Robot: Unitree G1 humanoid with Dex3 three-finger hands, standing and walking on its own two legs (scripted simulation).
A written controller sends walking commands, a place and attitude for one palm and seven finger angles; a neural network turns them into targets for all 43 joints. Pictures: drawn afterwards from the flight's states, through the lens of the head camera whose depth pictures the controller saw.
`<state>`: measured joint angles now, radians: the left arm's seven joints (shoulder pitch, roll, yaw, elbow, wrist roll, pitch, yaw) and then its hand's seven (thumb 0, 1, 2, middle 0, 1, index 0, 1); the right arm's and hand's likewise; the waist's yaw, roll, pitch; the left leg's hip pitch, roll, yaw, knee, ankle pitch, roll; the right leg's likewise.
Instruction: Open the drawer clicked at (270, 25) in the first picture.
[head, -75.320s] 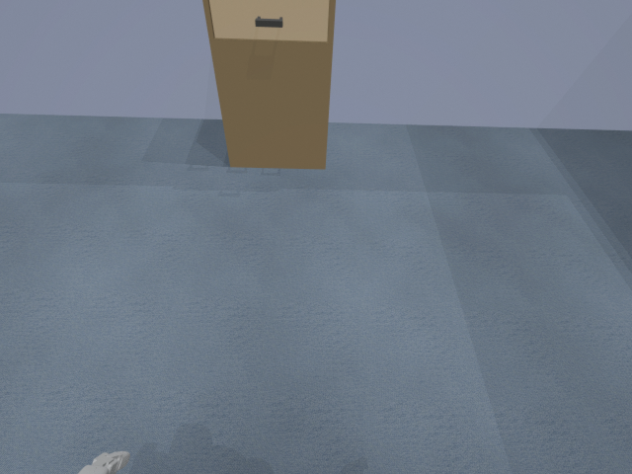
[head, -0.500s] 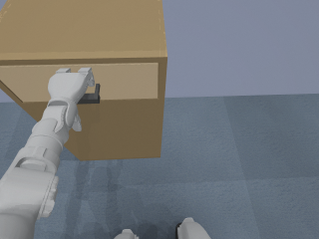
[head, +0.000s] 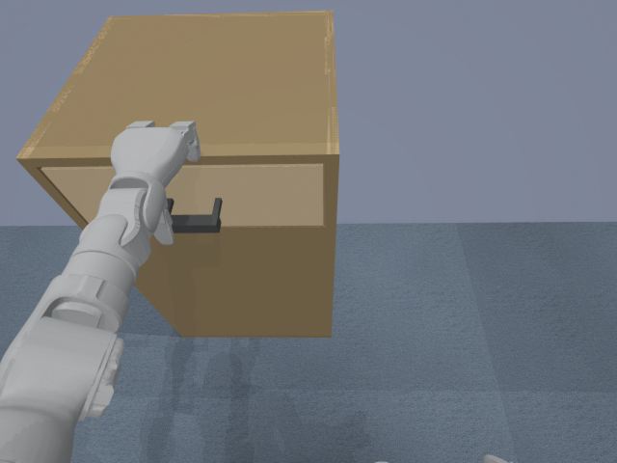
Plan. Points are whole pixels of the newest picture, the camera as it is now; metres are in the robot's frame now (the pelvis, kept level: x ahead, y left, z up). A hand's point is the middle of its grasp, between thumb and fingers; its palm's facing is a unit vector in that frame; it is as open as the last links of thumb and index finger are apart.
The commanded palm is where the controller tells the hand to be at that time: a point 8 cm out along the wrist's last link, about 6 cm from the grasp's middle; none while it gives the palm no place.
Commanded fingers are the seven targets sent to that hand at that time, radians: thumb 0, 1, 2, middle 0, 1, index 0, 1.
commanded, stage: lift the hand off the handle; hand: left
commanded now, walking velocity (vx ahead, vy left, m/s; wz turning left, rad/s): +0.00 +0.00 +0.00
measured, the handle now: (191, 213) +0.51 +0.20 -0.03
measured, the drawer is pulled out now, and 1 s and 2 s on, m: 0.00 0.00 0.00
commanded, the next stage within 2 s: draw the hand back to the body in 0.14 s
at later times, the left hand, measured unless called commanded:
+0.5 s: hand (156, 194) +0.43 +0.19 +0.11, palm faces +0.10 -0.06 -0.99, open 13.8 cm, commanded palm +0.39 +0.22 +0.17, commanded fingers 0.00 -0.50 0.30 -0.30 -1.20 -0.30 -1.20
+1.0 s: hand (117, 260) +0.31 +0.19 +0.15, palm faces +0.17 -0.86 -0.48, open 13.6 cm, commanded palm +0.26 +0.24 +0.18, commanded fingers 0.00 -0.19 0.44 -0.28 -1.00 -0.28 -1.00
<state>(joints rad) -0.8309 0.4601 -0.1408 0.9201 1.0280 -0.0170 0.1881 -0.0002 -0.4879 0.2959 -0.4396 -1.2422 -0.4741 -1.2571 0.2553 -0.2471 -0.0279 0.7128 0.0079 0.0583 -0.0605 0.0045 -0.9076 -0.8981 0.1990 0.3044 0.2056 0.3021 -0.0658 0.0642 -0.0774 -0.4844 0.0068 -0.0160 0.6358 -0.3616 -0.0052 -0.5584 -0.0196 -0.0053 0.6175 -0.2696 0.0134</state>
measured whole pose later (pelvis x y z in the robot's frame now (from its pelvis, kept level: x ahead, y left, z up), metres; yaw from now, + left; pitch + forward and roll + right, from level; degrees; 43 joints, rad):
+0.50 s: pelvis +0.00 +0.00 +0.01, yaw -3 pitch +9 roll +0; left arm -0.51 0.49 -0.01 0.55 1.02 -0.16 0.17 0.00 -0.48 0.30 -0.32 -1.20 -0.32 -1.20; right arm 0.31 -0.27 -0.08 0.69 0.01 0.10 -0.04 0.01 -0.91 -0.90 0.20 0.30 0.20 0.30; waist -0.03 0.05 -0.09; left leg -0.38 0.03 0.03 0.56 -0.34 -0.01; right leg -0.48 0.01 0.04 0.56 -0.24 0.01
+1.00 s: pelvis -0.01 -0.01 +0.02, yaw +0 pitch -3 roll +0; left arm -0.13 0.35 0.06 0.05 0.16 -0.09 0.03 0.00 -0.42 0.32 -0.32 -1.16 -0.32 -1.16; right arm 0.11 -0.19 0.06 0.56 0.02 0.00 -0.09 0.01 -0.91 -0.90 0.20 0.30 0.20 0.30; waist 0.06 0.03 0.04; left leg -0.10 0.02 -0.02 0.43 -0.29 -0.02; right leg -0.18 -0.01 -0.01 0.43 -0.20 0.00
